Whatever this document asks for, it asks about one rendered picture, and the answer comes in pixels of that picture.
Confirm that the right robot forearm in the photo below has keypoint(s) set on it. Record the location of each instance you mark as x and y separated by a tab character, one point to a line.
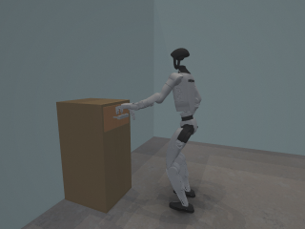
195	107

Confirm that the handle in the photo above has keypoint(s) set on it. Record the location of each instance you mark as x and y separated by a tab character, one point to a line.
121	116

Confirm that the cabinet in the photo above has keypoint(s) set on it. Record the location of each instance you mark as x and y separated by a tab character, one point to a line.
96	165

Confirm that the left robot shin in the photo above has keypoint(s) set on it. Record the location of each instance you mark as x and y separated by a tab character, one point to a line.
177	183

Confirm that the drawer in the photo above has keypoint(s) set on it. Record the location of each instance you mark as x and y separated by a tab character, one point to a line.
109	121

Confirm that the left robot forearm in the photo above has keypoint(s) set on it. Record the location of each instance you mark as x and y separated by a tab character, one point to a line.
145	103

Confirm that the robot left thigh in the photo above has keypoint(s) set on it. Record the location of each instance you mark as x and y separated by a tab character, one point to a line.
175	146

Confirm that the robot left upper arm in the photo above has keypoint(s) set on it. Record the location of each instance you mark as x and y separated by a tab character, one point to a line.
174	79

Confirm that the robot left hand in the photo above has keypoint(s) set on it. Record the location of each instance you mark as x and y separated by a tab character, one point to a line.
123	107

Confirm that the robot right upper arm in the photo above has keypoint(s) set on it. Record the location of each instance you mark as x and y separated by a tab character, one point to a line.
197	96

